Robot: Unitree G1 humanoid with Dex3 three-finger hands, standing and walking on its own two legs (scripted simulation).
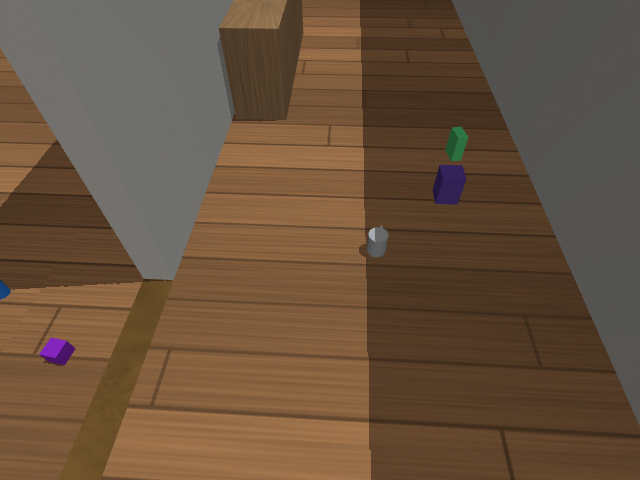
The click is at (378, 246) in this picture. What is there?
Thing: mug
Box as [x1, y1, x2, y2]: [367, 225, 387, 256]
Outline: 382,225 380,225 379,227 372,228 368,234 367,252 372,256 380,256 385,251 387,232 382,228
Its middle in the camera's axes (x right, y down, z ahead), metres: +0.23 +0.02 +1.57
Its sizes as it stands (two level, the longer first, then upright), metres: 0.112 0.078 0.097
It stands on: the floor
